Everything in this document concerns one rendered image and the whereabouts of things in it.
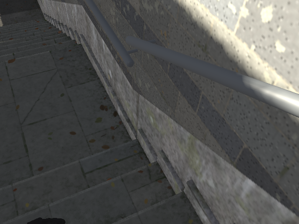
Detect stairs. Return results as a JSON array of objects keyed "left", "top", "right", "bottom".
[
  {"left": 0, "top": 18, "right": 78, "bottom": 62},
  {"left": 0, "top": 139, "right": 203, "bottom": 224}
]

